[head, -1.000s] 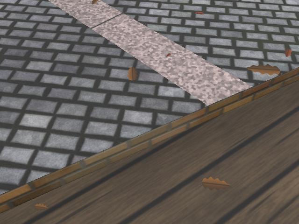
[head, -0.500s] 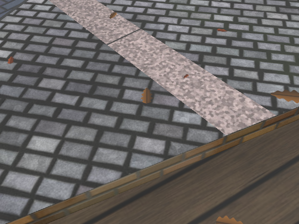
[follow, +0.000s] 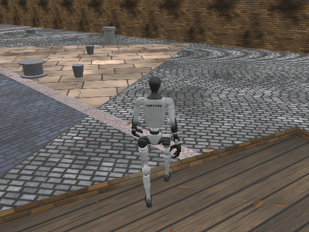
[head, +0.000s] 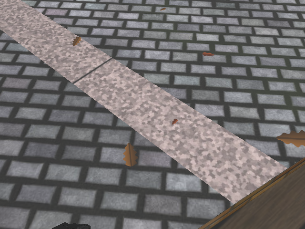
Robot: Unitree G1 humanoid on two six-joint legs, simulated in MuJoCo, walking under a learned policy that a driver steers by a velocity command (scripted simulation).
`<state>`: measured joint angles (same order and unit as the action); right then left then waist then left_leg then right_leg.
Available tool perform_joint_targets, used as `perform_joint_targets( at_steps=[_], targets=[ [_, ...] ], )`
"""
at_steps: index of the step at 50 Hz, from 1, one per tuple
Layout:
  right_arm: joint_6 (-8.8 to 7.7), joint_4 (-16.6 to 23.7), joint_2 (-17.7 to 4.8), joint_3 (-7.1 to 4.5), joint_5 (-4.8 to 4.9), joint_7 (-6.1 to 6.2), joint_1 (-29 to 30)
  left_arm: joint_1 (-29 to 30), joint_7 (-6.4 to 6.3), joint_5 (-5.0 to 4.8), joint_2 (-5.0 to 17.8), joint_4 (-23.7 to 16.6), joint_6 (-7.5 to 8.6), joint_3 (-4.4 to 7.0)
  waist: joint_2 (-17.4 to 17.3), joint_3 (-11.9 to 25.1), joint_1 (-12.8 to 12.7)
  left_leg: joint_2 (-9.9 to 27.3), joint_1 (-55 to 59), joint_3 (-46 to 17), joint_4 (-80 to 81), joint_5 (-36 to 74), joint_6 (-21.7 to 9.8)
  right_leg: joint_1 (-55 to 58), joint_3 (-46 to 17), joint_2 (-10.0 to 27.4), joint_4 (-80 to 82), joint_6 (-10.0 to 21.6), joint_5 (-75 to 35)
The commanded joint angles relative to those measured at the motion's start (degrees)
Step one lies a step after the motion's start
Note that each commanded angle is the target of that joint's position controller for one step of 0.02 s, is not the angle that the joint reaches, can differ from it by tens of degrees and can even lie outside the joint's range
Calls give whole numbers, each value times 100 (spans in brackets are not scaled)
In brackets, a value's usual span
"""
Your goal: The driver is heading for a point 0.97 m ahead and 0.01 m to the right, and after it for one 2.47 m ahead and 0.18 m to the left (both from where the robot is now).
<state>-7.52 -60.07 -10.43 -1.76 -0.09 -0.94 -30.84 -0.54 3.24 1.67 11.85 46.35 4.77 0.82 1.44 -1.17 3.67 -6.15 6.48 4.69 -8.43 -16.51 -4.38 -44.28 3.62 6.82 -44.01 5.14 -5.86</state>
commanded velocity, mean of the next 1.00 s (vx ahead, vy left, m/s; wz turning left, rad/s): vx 0.80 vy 0.00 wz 0.00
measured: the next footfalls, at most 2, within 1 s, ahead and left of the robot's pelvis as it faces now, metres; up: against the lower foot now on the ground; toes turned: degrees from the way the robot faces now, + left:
right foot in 0.14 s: +0.27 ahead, -0.12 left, +0.00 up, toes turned -7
left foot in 0.48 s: +0.63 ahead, +0.11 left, +0.14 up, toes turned +2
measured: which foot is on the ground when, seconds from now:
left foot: down 0.00-0.14, up 0.16-0.46, down 0.48-0.88, up 0.90-1.00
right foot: up 0.00-0.12, down 0.14-0.48, up 0.50-0.86, down 0.88-1.00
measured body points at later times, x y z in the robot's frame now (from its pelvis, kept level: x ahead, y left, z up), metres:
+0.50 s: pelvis +0.46 +0.03 +0.02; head +0.48 +0.03 +0.47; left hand +0.38 +0.26 -0.12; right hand +0.72 -0.14 -0.02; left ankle +0.59 +0.10 -0.60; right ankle +0.25 -0.11 -0.68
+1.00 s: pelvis +0.88 +0.04 +0.13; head +0.91 +0.05 +0.58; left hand +1.03 +0.28 +0.02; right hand +0.94 -0.22 +0.00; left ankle +0.74 +0.17 -0.47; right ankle +0.98 -0.01 -0.60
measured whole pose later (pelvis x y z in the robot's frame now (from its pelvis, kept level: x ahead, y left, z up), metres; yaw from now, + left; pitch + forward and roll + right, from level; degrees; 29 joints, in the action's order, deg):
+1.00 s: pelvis +0.88 +0.04 +0.13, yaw +1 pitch +2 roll -1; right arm -5.7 -50.8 -13.4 -1.1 0.3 1.2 -17.5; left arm -9.3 1.4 1.4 12.9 44.4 6.2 1.0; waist 0.1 -0.8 0.2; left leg -4.2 -22.1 -7.5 -75.1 -27.4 1.5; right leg -23.4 1.0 -6.7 -23.6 5.1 2.3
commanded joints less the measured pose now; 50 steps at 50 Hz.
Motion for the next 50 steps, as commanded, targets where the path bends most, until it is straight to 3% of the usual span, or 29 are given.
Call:
perform_joint_targets(
  at_steps=[1, 5, 6, 7, 8, 9, 11, 14, 17, 20, 23, 24, 25, 26, 27, 29, 31, 32, 35, 37, 38, 40, 41, 42, 44, 45, 46, 48, 50],
  targets=[
    [-147, 447, -931, -86, -3, 119, 294, 213, -110, -89, 202, -341, -17, -30, -543, -419, -376, 1484, -780, -306, 344, 5779, -372, 1467, 512, -592, 550, 161, -26],
    [136, 269, -1042, -42, -194, 213, -241, -1058, -329, 8, 647, -81, 15, 187, -252, 739, -940, 1714, -193, -401, -3292, 8826, -356, 3300, 896, -1250, 1015, 503, 1766],
    [151, 434, -1236, -104, -74, 183, 487, -2441, -320, 49, 765, 341, 97, 308, -294, 994, -1759, 1453, -1306, -397, -4821, 7723, -290, 5016, 495, -892, 1965, 596, 304],
    [25, 834, -1163, -136, 79, 147, 1526, -3213, -316, 136, 1139, 567, 82, 476, 210, 1407, -2056, 429, -3321, -252, -7298, 2781, -135, 6597, -732, 188, 2014, 823, 245],
    [-80, 1144, -347, 33, 261, 204, 706, -3048, -237, 394, 1732, 609, 100, 532, 1089, 1607, -1005, 113, -5515, -810, -9111, -889, -59, 7756, -3028, 1844, 1543, 1523, -2612],
    [-58, 1247, -423, 52, 257, 258, 1124, -3135, -192, 274, 1391, 738, 39, 581, 436, 1857, -1301, 530, -6138, -1030, -9743, -465, -233, 7544, -3143, 1764, 2036, 1839, -186],
    [35, 1718, -140, 120, 6, 203, 2008, -2913, -172, 222, 407, 982, 37, 312, -65, 493, -866, 813, -6959, -850, -10428, -772, -455, 5734, -2570, 1404, 2890, 1162, 2326],
    [452, 2720, 811, 471, -114, 198, 3302, -3004, -240, 46, 56, 1398, 247, 75, 373, -721, -308, 777, -8807, -1222, -12948, -1968, -705, 3580, -1887, 1508, 3648, 715, 3312],
    [482, 3328, 482, 625, 124, 175, 3722, -1969, -187, -125, 241, 1292, 268, -98, -208, -1482, 624, 1052, -7090, -364, -9838, -1048, -538, 687, -3, 567, 5029, 211, 2946],
    [538, 2811, 182, 525, -48, 68, 2404, -1845, -260, -478, 862, 957, 438, 9, -734, -50, 825, 768, -2515, 486, -7548, 823, -340, 38, 677, -26, 4846, 631, -1570],
    [521, 2387, -548, 128, -69, 106, 910, -2192, -259, -331, 2306, 798, 407, 547, 1007, 1772, 1330, 142, -2048, 438, -5813, -926, -367, 3947, 153, 700, 1384, 647, -7241],
    [533, 2236, -997, -43, -88, 123, 421, -2090, -237, -199, 2012, 739, 316, 602, 1038, 1892, 1569, -37, -1733, -6, -4799, -1614, -501, 4162, -52, 520, -567, 489, -6722],
    [461, 1925, -1668, -234, -161, 107, 77, -1764, -181, 3, 978, 530, 373, 449, -102, 1393, 1260, 801, -1840, -2255, -3416, -2976, -625, 3193, -631, -344, -3245, 280, -1561],
    [479, 1532, -2031, -391, -36, 129, 526, -2710, -68, -83, -188, -78, 440, 264, -2694, 1681, 140, 2009, -877, -6121, -643, -3366, -826, 687, -1504, -1507, -5388, 136, 1706],
    [434, 1653, -1502, -318, -112, 7, 1116, -2753, -79, 4, -139, -198, 432, 223, -1550, 1300, -175, 2248, -1059, -6589, -379, -3968, -765, -79, -1706, -1249, -6539, 197, 1457],
    [281, 1066, -416, -96, -173, -70, 1314, -1811, -146, 107, -390, -642, 346, 81, -192, -229, -545, 1949, -2512, -4643, -1023, -2759, -697, -787, -1184, -736, -6524, 307, 1675],
    [135, 557, -117, -53, -335, -55, 805, -1333, -216, 47, -508, -946, 24, -73, -71, -410, -610, 1588, -2816, -2848, -1326, -1549, -508, -1260, -1131, -650, -6495, 437, 2315],
    [100, 503, 78, 19, -207, -12, 841, -1346, -216, -16, -336, -892, -105, -57, 45, -526, -680, 1397, -3027, -2310, -1092, -871, -437, -1139, -1104, -573, -5801, 385, 2329],
    [-70, 568, -370, -2, -73, 39, 1104, -887, -232, -10, 233, -1065, -76, 12, 22, -698, -829, 844, -3294, -852, -391, 3391, -293, 29, -250, -573, -2761, 8, 1819],
    [-145, 604, -550, -18, 26, 145, 964, -818, -156, -45, 46, -1085, 51, -80, -279, -440, -751, 525, -3014, -380, -433, 4546, -231, 1289, 244, -665, -444, -149, 674],
    [-298, 750, -734, -54, -276, -139, 1007, -518, 97, 111, -147, -1285, 94, -129, -829, 1385, -693, 411, -3035, -163, -780, 4039, -32, 3028, -358, -807, -58, -492, -10],
    [-326, 906, -1648, -406, -359, -259, 1222, -500, 154, 16, 491, -1088, -72, 52, -431, 589, -832, 751, -2421, -323, -921, 4797, 231, 2804, -191, -1190, 507, -671, -548],
    [-170, 862, -1099, -257, 423, 191, 826, -669, -153, -276, 730, -977, 29, 182, -228, 699, -630, 1091, -984, -791, -1301, 5645, 6, 2304, 220, -1417, 1470, -425, -371],
    [-59, 697, -945, -158, 452, 379, 311, -584, -191, -327, 650, -931, 135, 157, -326, 484, -551, 1106, -344, -792, -1901, 5842, 203, 2122, 177, -1418, 2079, -302, -782],
    [146, 897, -1041, -161, 153, 471, 899, -2238, -108, -127, 661, -277, 280, 216, -732, 1034, -1376, 629, -647, -438, -4852, 4398, 640, 3851, -449, -671, 3186, 284, -2926],
    [177, 1113, -289, 10, -232, 391, 634, -2604, -109, 166, 723, -52, 295, 125, 914, 1714, -952, -132, -3135, -528, -7142, -2252, 698, 6203, -1641, 474, 1434, 693, -6386],
    [137, 853, -23, 151, -17, 261, -702, -2599, -150, 347, 652, -196, 328, 84, 756, 2808, -627, -185, -3885, -2259, -7967, -2130, 546, 7056, -3191, 1663, 985, 1782, -6944],
    [105, 1059, -955, -16, 124, 173, 265, -1503, -228, -25, 556, -511, 238, 174, -70, 1877, -577, 395, -4578, -1809, -7384, -1331, 566, 5974, -2661, 1285, 1706, 1813, -4475],
    [201, 1272, -989, -100, -3, 215, 943, -992, -225, -135, 448, -552, 175, 60, -596, 1149, -165, 816, -4140, -1333, -6515, -819, 728, 4198, -2305, 867, 2293, 1552, -3239]
  ],
)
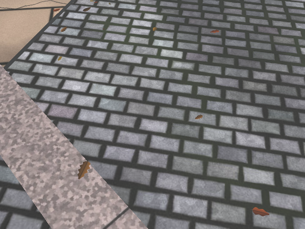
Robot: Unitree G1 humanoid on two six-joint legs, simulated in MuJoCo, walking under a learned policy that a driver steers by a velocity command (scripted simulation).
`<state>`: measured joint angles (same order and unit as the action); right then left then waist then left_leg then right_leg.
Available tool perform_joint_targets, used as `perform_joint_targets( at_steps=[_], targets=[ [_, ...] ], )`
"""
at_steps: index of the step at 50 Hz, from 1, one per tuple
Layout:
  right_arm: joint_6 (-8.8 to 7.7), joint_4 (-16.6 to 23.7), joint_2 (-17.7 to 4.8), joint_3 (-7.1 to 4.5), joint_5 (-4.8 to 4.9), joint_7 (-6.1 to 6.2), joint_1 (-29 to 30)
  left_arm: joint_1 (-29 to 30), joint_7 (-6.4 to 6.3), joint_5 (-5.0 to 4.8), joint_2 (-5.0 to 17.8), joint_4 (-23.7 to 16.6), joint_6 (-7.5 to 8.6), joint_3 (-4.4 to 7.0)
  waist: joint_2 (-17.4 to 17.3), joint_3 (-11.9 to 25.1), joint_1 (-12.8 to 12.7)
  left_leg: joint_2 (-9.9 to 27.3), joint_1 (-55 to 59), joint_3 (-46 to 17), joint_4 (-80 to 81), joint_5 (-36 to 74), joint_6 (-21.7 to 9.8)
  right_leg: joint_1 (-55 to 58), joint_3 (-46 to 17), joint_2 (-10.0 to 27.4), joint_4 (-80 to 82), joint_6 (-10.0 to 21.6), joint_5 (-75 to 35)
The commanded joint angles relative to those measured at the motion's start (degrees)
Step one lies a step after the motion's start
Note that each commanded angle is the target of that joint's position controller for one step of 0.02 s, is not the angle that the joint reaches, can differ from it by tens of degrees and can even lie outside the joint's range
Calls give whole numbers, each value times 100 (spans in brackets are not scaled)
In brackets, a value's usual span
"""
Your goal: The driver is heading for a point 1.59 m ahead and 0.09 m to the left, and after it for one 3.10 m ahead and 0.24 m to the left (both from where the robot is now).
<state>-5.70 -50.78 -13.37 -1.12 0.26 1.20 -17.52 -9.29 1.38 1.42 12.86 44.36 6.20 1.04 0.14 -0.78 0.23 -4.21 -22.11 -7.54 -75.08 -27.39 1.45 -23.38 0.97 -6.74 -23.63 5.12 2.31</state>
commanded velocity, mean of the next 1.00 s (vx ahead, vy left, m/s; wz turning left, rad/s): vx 0.05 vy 0.00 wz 0.00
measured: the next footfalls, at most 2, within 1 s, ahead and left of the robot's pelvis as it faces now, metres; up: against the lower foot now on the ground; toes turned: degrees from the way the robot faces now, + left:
left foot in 0.26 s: +0.19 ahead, +0.17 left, +0.00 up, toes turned -4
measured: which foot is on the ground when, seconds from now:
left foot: up 0.00-0.24, down 0.26-1.00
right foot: down 0.00-1.00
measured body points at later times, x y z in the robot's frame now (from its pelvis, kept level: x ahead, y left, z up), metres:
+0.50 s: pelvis +0.11 +0.05 +0.00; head +0.12 +0.06 +0.45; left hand +0.20 +0.30 -0.14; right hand +0.23 -0.20 -0.12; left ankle +0.15 +0.18 -0.73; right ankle +0.10 -0.06 -0.73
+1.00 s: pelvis +0.12 +0.07 +0.00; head +0.13 +0.07 +0.45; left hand +0.16 +0.31 -0.15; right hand +0.19 -0.18 -0.14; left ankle +0.15 +0.18 -0.73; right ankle +0.10 -0.06 -0.73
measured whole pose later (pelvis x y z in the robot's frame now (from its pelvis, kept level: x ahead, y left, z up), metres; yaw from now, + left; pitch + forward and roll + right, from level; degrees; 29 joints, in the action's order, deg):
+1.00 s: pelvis +0.12 +0.07 +0.00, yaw -1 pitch -1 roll +0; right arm -0.8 -59.2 -11.1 -2.5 0.1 2.3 -9.2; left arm -15.1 -2.8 0.3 10.1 57.2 0.0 2.5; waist -0.2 -2.1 0.2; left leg -1.6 -15.3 -2.2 -31.1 -14.3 -0.9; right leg -11.3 -3.4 -1.3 -30.4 -0.4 17.6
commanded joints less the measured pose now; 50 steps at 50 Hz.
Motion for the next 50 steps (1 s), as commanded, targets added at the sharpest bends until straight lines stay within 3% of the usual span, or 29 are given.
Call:
perform_joint_targets(
  at_steps=[1, 3, 4, 7, 11, 13, 14, 15, 16, 17, 18, 20, 27, 35, 50],
  targets=[
    [113, 393, -609, -143, -82, -10, -240, -163, -21, -89, 348, -306, -1, 30, -309, 863, 194, 736, -953, 6, 678, 308, 196, 1480, -1900, 2059, 407, 1435, -4090],
    [218, 431, -164, -23, -55, 23, -211, -185, -25, 23, 474, -187, -63, 58, 89, 807, 302, 779, -349, 248, 1786, 414, 290, 711, -1337, 1757, 491, 1250, -4417],
    [223, 443, -88, 11, -66, 61, -118, -207, -57, 41, 629, -161, -105, 114, 207, 899, 280, 733, -38, 350, 2300, 688, 286, 512, -1087, 1616, 484, 1153, -4443],
    [302, 370, -232, -35, -44, 134, 182, -440, -126, -46, 784, -21, -212, 176, 459, 1219, 154, 574, 515, 434, 3077, 1811, 247, 523, -846, 1477, 452, 913, -3628],
    [388, 465, -341, -107, -61, 173, 834, -320, -145, -95, 608, 59, -275, 123, 581, 765, 107, 550, 818, 402, 4251, 2265, 55, 327, -1052, 1412, 469, 634, -1010],
    [368, 502, -488, -150, -170, 174, 953, -593, -149, -108, 460, 181, -259, 86, 460, 563, 65, 761, 1148, 211, 4922, 2874, -165, 233, -1148, 1183, 309, 244, 279],
    [377, 520, -766, -213, -195, 178, 929, -915, -144, -32, 426, 236, -232, 89, 91, 609, -125, 1104, 1522, -6, 4758, 3548, -352, -30, -1022, 919, 91, 58, 1032],
    [427, 492, -904, -280, -134, 181, 949, -1314, -151, -44, 409, 341, -225, 112, -441, 658, -305, 1226, 1703, -55, 4602, 3377, -571, -227, -716, 586, 0, -104, 1785],
    [452, 452, -668, -267, -79, 152, 974, -1203, -192, -73, 329, 349, -265, 93, -655, 606, -217, 1140, 1323, -70, 4753, 2338, -619, 5, -460, 483, -98, -219, 1756],
    [450, 434, -423, -221, -68, 118, 1047, -870, -234, -66, 344, 296, -332, 103, -608, 381, -127, 1009, 892, -88, 4910, 1727, -563, 184, -375, 477, -180, -297, 1563],
    [428, 432, -337, -191, -80, 101, 1118, -712, -270, -59, 368, 261, -400, 125, -556, 224, -121, 940, 676, -53, 4963, 1682, -507, 266, -388, 500, -237, -327, 1393],
    [355, 365, -383, -208, -96, 92, 1119, -775, -305, -20, 375, 287, -474, 148, -535, 229, -154, 877, 605, 2, 4891, 2029, -474, 510, -458, 566, -303, -324, 1075],
    [307, 35, -433, -236, -37, 103, 889, -759, -340, -92, 355, 442, -518, 215, -251, 436, -82, 808, 906, 51, 4600, 3067, -555, 877, -510, 629, -544, -357, 375],
    [358, -247, -398, -244, -13, 105, 865, -728, -405, -109, 315, 672, -620, 263, -79, 240, -49, 695, 835, 141, 4705, 2669, -546, 1037, -546, 664, -447, -389, 367],
    [448, -685, -321, -224, -22, 125, 807, -834, -435, -115, 222, 1182, -566, 233, -55, -117, 3, 540, 857, 273, 5022, 1741, -451, 899, -513, 689, -124, -426, 926]
  ],
)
